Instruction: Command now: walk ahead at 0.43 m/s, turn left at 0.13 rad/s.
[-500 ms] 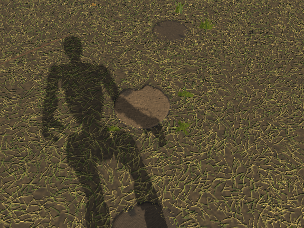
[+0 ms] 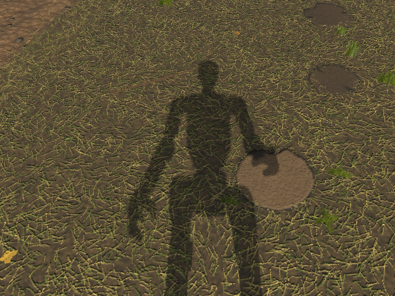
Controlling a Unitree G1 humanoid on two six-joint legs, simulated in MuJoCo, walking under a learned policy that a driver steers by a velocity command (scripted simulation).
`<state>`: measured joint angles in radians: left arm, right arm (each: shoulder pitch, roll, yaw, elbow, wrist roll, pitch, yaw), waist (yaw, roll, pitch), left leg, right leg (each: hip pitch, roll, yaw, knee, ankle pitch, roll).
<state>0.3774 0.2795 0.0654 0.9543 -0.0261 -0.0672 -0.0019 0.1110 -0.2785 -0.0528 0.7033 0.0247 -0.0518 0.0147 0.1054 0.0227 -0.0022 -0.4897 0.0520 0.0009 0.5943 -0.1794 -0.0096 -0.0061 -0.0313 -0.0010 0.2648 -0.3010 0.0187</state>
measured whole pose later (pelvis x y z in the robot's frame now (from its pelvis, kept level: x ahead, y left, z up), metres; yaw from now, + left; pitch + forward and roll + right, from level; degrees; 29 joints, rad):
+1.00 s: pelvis +0.54 +0.00 +0.00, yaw -14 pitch +2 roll -1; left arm 0.36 0.29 0.07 0.80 -0.03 -0.05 0.01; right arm 0.03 -0.28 -0.04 0.67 0.00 -0.11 0.01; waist 0.10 0.04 0.03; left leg -0.56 0.03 -0.10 0.50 0.02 -0.05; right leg -0.09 0.11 0.17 0.38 -0.31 -0.06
